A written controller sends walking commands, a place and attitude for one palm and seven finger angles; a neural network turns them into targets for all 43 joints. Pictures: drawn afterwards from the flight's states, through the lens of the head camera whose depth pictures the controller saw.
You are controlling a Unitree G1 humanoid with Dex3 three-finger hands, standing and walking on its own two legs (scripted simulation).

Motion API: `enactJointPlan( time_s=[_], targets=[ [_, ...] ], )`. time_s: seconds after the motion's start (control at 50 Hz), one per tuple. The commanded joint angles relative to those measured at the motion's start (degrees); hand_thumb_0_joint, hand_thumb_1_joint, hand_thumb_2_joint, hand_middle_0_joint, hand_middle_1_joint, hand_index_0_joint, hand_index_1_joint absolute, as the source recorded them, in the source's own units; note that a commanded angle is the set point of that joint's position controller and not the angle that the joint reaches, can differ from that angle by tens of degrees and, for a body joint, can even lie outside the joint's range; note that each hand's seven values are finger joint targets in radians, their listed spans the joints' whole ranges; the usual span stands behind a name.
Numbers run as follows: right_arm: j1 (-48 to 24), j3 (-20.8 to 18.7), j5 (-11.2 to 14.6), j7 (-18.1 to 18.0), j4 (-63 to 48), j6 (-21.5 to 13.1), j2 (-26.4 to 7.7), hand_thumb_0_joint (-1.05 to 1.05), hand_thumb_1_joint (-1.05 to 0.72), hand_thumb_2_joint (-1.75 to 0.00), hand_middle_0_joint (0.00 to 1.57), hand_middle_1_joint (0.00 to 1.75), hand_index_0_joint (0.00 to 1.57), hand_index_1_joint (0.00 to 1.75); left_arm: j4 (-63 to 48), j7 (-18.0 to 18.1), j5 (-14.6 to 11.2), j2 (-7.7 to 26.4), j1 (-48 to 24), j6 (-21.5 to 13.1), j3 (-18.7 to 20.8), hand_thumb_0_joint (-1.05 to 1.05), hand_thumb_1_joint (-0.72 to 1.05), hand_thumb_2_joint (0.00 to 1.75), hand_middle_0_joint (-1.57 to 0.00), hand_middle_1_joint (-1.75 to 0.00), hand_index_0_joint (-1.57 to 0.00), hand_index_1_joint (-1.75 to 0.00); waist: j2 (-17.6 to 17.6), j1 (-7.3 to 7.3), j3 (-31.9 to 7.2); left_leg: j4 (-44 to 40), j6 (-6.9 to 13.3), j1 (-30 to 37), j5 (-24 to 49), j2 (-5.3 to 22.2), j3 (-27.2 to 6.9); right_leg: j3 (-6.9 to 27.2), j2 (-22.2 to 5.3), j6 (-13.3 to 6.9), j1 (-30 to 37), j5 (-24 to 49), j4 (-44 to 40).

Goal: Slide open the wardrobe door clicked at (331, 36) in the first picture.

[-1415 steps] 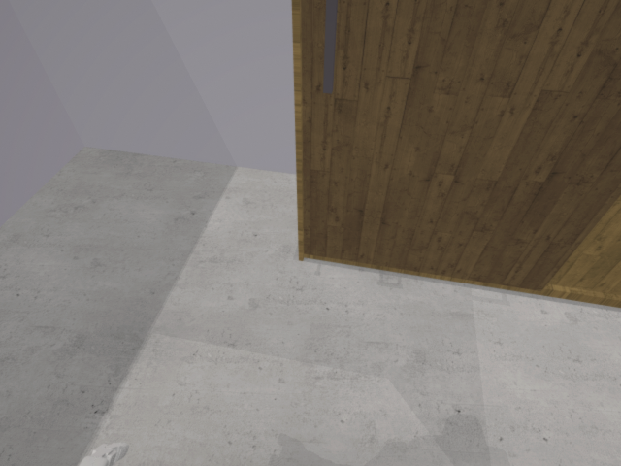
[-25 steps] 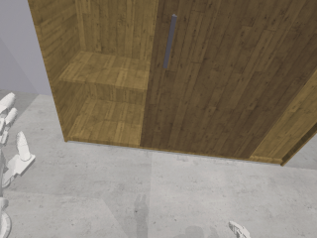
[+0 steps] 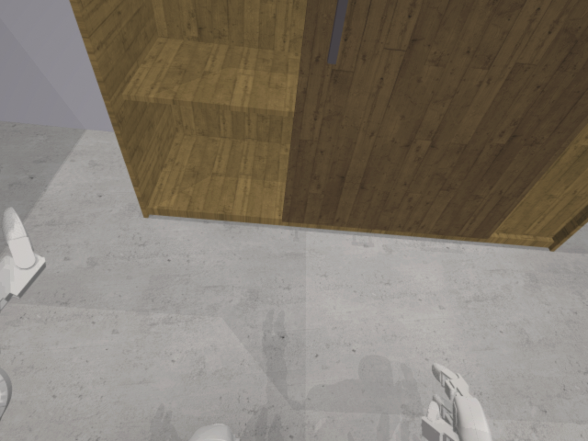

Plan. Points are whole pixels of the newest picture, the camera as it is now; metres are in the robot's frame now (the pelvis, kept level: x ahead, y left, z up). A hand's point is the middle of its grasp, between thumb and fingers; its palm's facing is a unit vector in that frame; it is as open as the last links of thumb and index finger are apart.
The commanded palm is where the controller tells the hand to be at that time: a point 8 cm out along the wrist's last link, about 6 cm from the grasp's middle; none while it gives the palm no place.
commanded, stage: stop stepping back and stand still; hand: left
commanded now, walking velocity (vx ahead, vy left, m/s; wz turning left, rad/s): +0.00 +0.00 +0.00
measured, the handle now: (340, 6) +1.01 -0.03 +0.16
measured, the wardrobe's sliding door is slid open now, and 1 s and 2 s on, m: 0.57 0.57 0.57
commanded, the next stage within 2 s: let the arm hang, fingers relaxed in 0.66 s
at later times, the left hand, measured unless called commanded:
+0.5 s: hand (78, 195) +0.31 +0.27 +0.18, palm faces +0.37 -0.84 -0.40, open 7.5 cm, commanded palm +0.23 +0.32 +0.20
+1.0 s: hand (151, 424) +0.16 +0.21 -0.13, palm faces -0.05 -0.98 -0.20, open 7.4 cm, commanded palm none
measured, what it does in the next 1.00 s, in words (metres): steps on the spot: right foot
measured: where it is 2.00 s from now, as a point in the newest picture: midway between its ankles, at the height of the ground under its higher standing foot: outside the picture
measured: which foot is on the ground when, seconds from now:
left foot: down 0.00-1.00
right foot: up 0.00-0.14, down 0.16-1.00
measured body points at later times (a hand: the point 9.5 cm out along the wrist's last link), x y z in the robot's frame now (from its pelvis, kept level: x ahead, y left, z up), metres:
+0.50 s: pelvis +0.08 +0.03 +0.02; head +0.11 +0.04 +0.47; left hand +0.28 +0.31 +0.20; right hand +0.24 -0.22 -0.06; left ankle +0.09 +0.14 -0.71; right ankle +0.04 -0.09 -0.71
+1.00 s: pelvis +0.05 +0.04 +0.01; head +0.06 +0.03 +0.46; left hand +0.16 +0.26 -0.11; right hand +0.15 -0.21 -0.11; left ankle +0.09 +0.14 -0.71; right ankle +0.04 -0.09 -0.71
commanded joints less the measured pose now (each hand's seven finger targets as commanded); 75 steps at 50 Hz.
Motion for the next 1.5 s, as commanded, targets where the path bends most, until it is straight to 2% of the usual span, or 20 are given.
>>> enactJointPlan(
  time_s=[0.0,0.06,0.1,0.12,0.14,0.16,0.2,0.26,0.3,0.34,0.4,0.52,0.72,0.74,0.82,0.88,0.96,1.06,1.36,1.48],
  targets=[
    [-4.1,-2.3,0.0,2.3,-9.4,-3.5,-7.7,0.0,-0.9,-0.9,0.2,0.3,0.2,0.3,-24.4,-0.3,-0.3,15.5,6.5,-6.4,11.5,0.0,0.9,0.9,-0.2,-0.3,-0.2,-0.3,24.6,-0.01,-9.7,-26.5,9.2,4.5,-8.9,13.5,-17.6,-1.4,-2.0,0.8,-3.7,4.6,-2.7],
    [-3.2,-2.0,0.2,3.1,-10.4,-2.5,-8.1,0.0,-0.9,-0.9,0.2,0.3,0.2,0.3,-18.1,-0.4,-0.8,13.2,15.5,-5.8,12.5,0.0,0.9,0.9,-0.2,-0.3,-0.2,-0.3,24.3,0.16,-10.4,-23.0,5.1,-6.6,-18.1,9.1,-7.2,-7.6,1.2,0.6,12.3,7.4,-18.8],
    [-2.6,-2.2,0.6,2.7,-10.9,-1.1,-8.3,0.0,-0.9,-0.9,0.2,0.3,0.2,0.3,-11.9,-0.5,-0.8,12.4,16.9,-4.5,12.2,0.0,0.9,0.9,-0.2,-0.3,-0.2,-0.3,11.8,-0.41,-10.0,-17.5,3.4,-9.7,-18.5,6.6,-4.8,-7.0,1.7,0.2,17.4,6.5,-26.7],
    [-2.3,-2.6,0.8,2.3,-10.8,-0.4,-8.3,0.0,-0.9,-0.9,0.2,0.3,0.2,0.3,-9.5,-0.4,-0.7,12.9,15.2,-4.1,12.5,0.0,0.9,0.9,-0.2,-0.3,-0.2,-0.3,2.6,-0.72,-9.1,-8.9,2.3,-10.7,-16.4,3.8,-3.1,0.0,-1.8,-1.8,16.2,4.0,-33.3],
    [-2.3,-3.0,1.0,2.1,-10.8,0.2,-8.1,0.0,-0.9,-0.9,0.2,0.3,0.2,0.3,-6.6,-0.3,-0.8,13.3,14.2,-3.4,12.6,0.0,0.9,0.9,-0.2,-0.3,-0.2,-0.3,-8.0,-1.29,-7.8,3.1,0.9,-12.5,-13.0,-0.1,-1.7,15.9,-10.5,-6.3,12.3,-1.8,-40.4],
    [-2.7,-2.7,1.0,1.8,-10.4,0.1,-8.5,0.0,-0.9,-0.9,0.2,0.3,0.2,0.3,-5.1,0.1,-1.5,13.8,11.7,-3.2,12.3,0.0,0.9,0.9,-0.2,-0.3,-0.2,-0.3,-10.4,-1.52,-6.0,9.7,0.3,-13.4,-10.1,-1.5,-3.4,24.0,-17.2,-9.2,9.6,3.8,-44.1],
    [-1.7,-2.8,1.4,2.0,-8.4,-0.6,-8.8,0.0,-0.9,-0.9,0.2,0.3,0.2,0.3,-2.1,0.3,-0.7,11.3,10.0,-3.0,10.1,0.0,0.9,0.9,-0.2,-0.3,-0.2,-0.3,-7.8,-1.67,-7.6,7.8,0.6,-9.3,-9.9,0.1,-6.4,19.7,-16.9,-10.1,9.0,15.7,-40.0],
    [-2.5,-1.7,0.8,1.2,-7.1,-0.4,-8.2,0.0,-0.9,-0.9,0.2,0.3,0.2,0.3,-3.3,0.5,-0.3,10.1,8.1,-3.5,7.4,0.0,0.9,0.9,-0.2,-0.3,-0.2,-0.3,-5.4,-2.07,-10.0,-9.8,1.2,4.0,2.8,-1.7,-2.5,4.8,-9.8,-4.3,7.8,24.1,-31.2],
    [-4.6,-2.1,0.5,0.2,-7.4,-1.6,-9.3,0.0,-0.9,-0.9,0.2,0.3,0.2,0.3,-9.3,0.4,0.0,9.7,3.3,-4.6,4.8,0.0,0.9,0.9,-0.2,-0.3,-0.2,-0.3,5.6,-1.08,-11.0,-16.8,2.9,11.4,17.1,3.2,-9.2,-0.2,-4.8,0.3,5.8,26.0,-24.2],
    [-4.6,-2.4,0.9,0.1,-8.9,-2.4,-10.0,0.0,-0.9,-0.9,0.2,0.3,0.2,0.3,-16.3,0.4,0.8,10.7,0.5,-5.1,4.0,0.0,0.9,0.9,-0.2,-0.3,-0.2,-0.3,11.6,0.45,-11.8,-17.4,4.9,12.9,23.4,8.5,-15.0,-0.9,-1.2,2.2,3.6,19.6,-24.0],
    [-4.1,-1.5,0.3,0.3,-9.1,-3.6,-8.6,0.0,-0.9,-0.9,0.2,0.3,0.2,0.3,-20.7,0.3,1.2,13.0,1.3,-5.5,6.5,0.0,0.9,0.9,-0.2,-0.3,-0.2,-0.3,18.0,0.42,-9.4,-18.1,3.8,9.9,29.1,7.3,-13.2,-3.3,0.0,2.3,6.0,22.0,-25.2],
    [-1.2,-2.8,1.3,1.7,-11.5,-1.4,-8.8,0.0,-0.9,-0.9,0.2,0.3,0.2,0.3,-15.0,0.0,-0.7,12.7,15.5,-5.3,11.5,0.0,0.9,0.9,-0.2,-0.3,-0.2,-0.3,12.9,-0.3,-18.2,-10.0,0.7,12.9,40.9,4.3,-6.0,-1.3,-1.7,0.5,13.7,45.2,-27.5],
    [-2.7,-2.0,1.5,0.2,-12.1,0.4,-9.1,0.0,-0.9,-0.9,0.2,0.3,0.2,0.3,-11.5,-0.2,-1.7,10.6,15.7,-2.3,7.6,0.0,0.9,0.9,-0.2,-0.3,-0.2,-0.3,5.3,-0.98,-17.9,-12.4,0.8,9.3,24.0,2.8,-5.4,1.1,-3.6,1.5,13.1,44.2,-29.6],
    [-6.0,-2.1,1.4,5.3,-1.1,-2.2,-12.2,0.0,-0.9,-0.9,0.2,0.3,0.2,0.3,31.1,-7.3,3.0,-4.4,8.5,6.4,-19.6,0.0,0.9,0.9,-0.2,-0.3,-0.2,-0.3,7.4,-3.42,-13.0,-4.0,0.3,4.5,27.7,3.1,-5.3,-2.5,-9.7,0.8,4.9,48.5,-22.9],
    [-1.3,-1.9,-0.5,4.8,0.1,3.5,-11.6,0.0,-0.9,-0.9,0.2,0.3,0.2,0.3,40.0,-9.8,3.9,-2.5,2.2,10.3,-19.5,0.0,0.9,0.9,-0.2,-0.3,-0.2,-0.3,2.3,-1.54,-11.7,-8.7,2.4,0.5,10.9,4.4,-8.7,-1.1,-7.1,0.8,0.3,23.4,-25.6],
    [0.0,-1.8,-1.6,4.5,1.4,5.5,-11.7,0.0,-0.9,-0.9,0.2,0.3,0.2,0.3,50.5,-9.8,4.6,-0.6,-2.7,10.2,-19.9,0.0,0.9,0.9,-0.2,-0.3,-0.2,-0.3,-9.9,-2.01,-9.9,-5.7,2.1,3.0,11.3,0.5,-8.0,1.6,-9.6,-2.2,-1.0,27.8,-27.0],
    [1.0,-1.2,-2.0,4.2,5.7,7.1,-10.9,0.0,-0.9,-0.9,0.2,0.3,0.2,0.3,62.5,-9.1,3.8,-1.2,-5.4,11.3,-21.2,0.0,0.9,0.9,-0.2,-0.3,-0.2,-0.3,2.7,-1.81,-6.5,-11.9,2.9,3.7,9.9,0.6,-9.6,1.1,-6.8,-0.7,-1.0,15.0,-28.0],
    [2.6,-1.2,-2.1,3.7,10.4,7.7,-8.5,0.0,-0.9,-0.9,0.2,0.3,0.2,0.3,73.4,-8.7,3.6,-3.8,-2.0,11.1,-20.8,0.0,0.9,0.9,-0.2,-0.3,-0.2,-0.3,15.5,-0.9,-5.3,-17.4,2.7,-0.4,-6.4,-0.1,-9.9,0.8,-5.1,-0.5,3.0,6.3,-32.0],
    [9.4,-2.0,-1.4,3.0,19.1,7.3,-9.0,0.0,-0.9,-0.9,0.2,0.3,0.2,0.3,86.2,-8.7,3.5,-4.3,-1.6,10.4,-22.0,0.0,0.9,0.9,-0.2,-0.3,-0.2,-0.3,3.5,-1.43,-2.5,-23.6,3.2,3.2,-8.9,1.9,-11.6,0.9,-4.2,0.2,1.6,6.2,-35.6],
    [8.9,-1.8,-1.3,3.0,21.0,6.9,-8.9,0.0,-0.9,-0.9,0.2,0.3,0.2,0.3,88.3,-8.6,3.6,-4.5,-0.9,10.3,-22.1,0.0,0.9,0.9,-0.2,-0.3,-0.2,-0.3,4.8,-0.97,-2.1,-25.7,3.4,3.4,-8.7,2.5,-12.1,0.3,-3.7,0.8,2.7,9.0,-34.8]
  ],
)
